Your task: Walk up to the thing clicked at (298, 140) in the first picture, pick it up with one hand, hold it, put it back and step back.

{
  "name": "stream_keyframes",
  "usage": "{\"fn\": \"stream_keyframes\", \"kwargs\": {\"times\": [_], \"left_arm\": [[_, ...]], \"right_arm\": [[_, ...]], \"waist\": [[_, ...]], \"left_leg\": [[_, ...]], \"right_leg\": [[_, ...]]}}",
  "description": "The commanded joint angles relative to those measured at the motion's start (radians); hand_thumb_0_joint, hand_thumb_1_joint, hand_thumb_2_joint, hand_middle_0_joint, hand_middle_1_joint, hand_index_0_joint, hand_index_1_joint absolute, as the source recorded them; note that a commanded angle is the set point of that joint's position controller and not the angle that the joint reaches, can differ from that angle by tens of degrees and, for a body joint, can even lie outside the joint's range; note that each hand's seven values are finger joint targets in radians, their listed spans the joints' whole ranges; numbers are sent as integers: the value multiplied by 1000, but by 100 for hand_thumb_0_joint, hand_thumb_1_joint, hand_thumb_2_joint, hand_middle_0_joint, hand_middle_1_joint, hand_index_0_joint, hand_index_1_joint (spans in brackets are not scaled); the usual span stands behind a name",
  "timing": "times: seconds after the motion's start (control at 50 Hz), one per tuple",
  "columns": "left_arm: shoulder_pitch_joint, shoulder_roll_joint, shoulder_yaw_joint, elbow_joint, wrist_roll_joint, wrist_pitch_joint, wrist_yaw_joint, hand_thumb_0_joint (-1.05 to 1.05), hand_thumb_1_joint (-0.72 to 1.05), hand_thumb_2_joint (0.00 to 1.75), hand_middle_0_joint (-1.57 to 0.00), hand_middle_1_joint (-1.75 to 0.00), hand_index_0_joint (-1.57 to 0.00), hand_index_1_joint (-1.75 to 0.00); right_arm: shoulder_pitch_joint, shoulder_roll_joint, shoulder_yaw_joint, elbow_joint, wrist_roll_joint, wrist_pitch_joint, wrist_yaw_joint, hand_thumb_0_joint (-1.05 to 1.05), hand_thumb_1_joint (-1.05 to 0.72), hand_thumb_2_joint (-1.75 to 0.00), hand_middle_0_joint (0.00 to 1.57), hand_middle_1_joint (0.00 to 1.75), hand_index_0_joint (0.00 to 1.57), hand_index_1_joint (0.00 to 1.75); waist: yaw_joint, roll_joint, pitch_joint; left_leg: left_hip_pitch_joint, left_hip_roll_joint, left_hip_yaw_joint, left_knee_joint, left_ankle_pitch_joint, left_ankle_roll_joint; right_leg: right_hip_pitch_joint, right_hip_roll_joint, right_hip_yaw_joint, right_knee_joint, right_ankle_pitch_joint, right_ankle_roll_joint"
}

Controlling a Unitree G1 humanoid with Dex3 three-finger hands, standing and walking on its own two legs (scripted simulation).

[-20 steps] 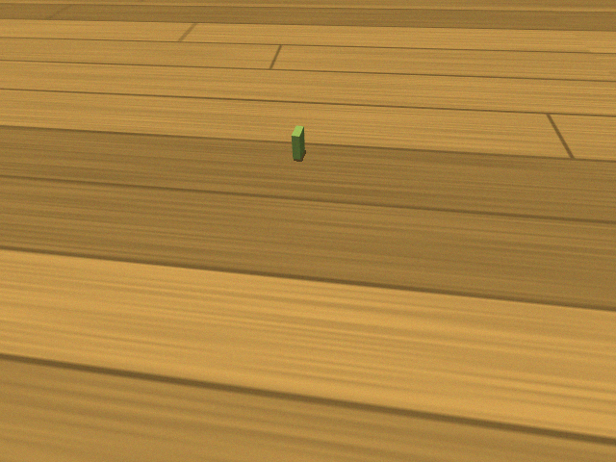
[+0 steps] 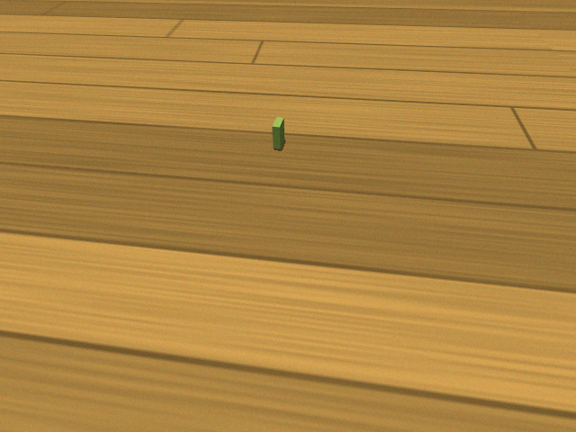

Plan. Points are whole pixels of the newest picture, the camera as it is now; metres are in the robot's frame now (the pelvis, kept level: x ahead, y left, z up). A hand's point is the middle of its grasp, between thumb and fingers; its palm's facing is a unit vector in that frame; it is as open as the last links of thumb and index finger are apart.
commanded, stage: stand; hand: left
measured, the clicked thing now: (278, 133) +1.75 +0.09 -0.71
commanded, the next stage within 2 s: walk up in 0.72 s
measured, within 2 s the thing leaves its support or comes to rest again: neither
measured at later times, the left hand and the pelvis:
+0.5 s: hand out of the picture +0.08 +0.25 -0.15, palm faces -0.03 -0.94 -0.34, open 7.4 cm; pelvis +0.00 +0.00 +0.00, yaw +0 degrees
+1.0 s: hand out of the picture +0.14 +0.25 -0.14, palm faces -0.09 -0.91 -0.41, open 7.4 cm; pelvis +0.05 -0.05 -0.02, yaw -4 degrees
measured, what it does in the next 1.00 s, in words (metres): steps on the spot: right foot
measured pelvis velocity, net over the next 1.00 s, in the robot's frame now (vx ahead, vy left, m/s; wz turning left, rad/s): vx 0.05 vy -0.05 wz -0.06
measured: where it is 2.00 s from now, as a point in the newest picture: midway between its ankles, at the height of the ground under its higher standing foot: (322, 346)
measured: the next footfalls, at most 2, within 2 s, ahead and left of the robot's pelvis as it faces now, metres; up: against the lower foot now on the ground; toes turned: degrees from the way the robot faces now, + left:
right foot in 1.00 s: +0.15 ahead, -0.19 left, +0.00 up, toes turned -8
left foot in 1.44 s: +0.42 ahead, +0.08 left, +0.00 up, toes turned +5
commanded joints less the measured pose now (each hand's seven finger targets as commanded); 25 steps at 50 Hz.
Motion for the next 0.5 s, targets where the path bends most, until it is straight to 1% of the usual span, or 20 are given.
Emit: {"fn": "stream_keyframes", "kwargs": {"times": [0.0, 0.14, 0.16, 0.2, 0.26, 0.34, 0.42, 0.46, 0.48], "left_arm": [[-32, 214, 38, -55, -3, -25, 14, 0, 90, 90, -20, -30, -20, -30], [-33, 210, 37, -59, -2, -25, 15, 0, 90, 90, -20, -30, -20, -30], [-36, 214, 37, -57, -4, -25, 15, 0, 90, 90, -20, -30, -20, -30], [-31, 210, 36, -57, -3, -26, 15, 0, 90, 90, -20, -30, -20, -30], [-32, 218, 39, -58, -3, -25, 16, 0, 90, 90, -20, -30, -20, -30], [-34, 213, 38, -59, -3, -25, 16, 0, 90, 90, -20, -30, -20, -30], [-32, 218, 39, -60, -2, -27, 16, 0, 90, 90, -20, -30, -20, -30], [-31, 217, 38, -56, -3, -27, 15, 0, 90, 90, -20, -30, -20, -30], [-30, 218, 39, -57, -1, -27, 16, 0, 90, 90, -20, -30, -20, -30]], "right_arm": [[-29, -206, -44, -55, 0, -21, -17, 0, -90, -90, 20, 30, 20, 30], [-30, -211, -44, -58, -1, -20, -19, 0, -90, -90, 20, 30, 20, 30], [-24, -204, -42, -55, 0, -20, -19, 0, -90, -90, 20, 30, 20, 30], [-29, -211, -44, -55, 1, -20, -19, 0, -90, -90, 20, 30, 20, 30], [-22, -205, -43, -56, -1, -19, -20, 0, -90, -90, 20, 30, 20, 30], [-27, -207, -44, -56, -1, -20, -19, 0, -90, -90, 20, 30, 20, 30], [-33, -207, -45, -61, 1, -20, -18, 0, -90, -90, 20, 30, 20, 30], [-24, -202, -42, -56, 1, -19, -18, 0, -90, -90, 20, 30, 20, 30], [-32, -207, -46, -58, 0, -18, -17, 0, -90, -90, 20, 30, 20, 30]], "waist": [[2, 7, -101], [3, 8, -109], [1, -1, -101], [4, 6, -107], [2, 1, -98], [4, 1, -90], [2, 2, -100], [2, -9, -72], [1, -9, -85]], "left_leg": [[11, 110, -86, -51, 165, 36], [23, 115, -87, -43, 179, 39], [18, 114, -88, -50, 178, 36], [25, 115, -88, -43, 186, 39], [21, 113, -85, -51, 171, 37], [15, 113, -87, -52, 170, 37], [30, 112, -86, -51, 183, 37], [12, 110, -88, -60, 142, 37], [29, 113, -89, -58, 145, 36]], "right_leg": [[30, -119, 98, -42, 162, -32], [34, -124, 97, -41, 173, -30], [33, -123, 95, -41, 171, -31], [38, -124, 96, -45, 188, -28], [32, -124, 95, -42, 169, -30], [29, -121, 93, -47, 163, -29], [30, -123, 93, -44, 180, -29], [19, -121, 95, -58, 146, -27], [22, -121, 93, -58, 143, -28]]}}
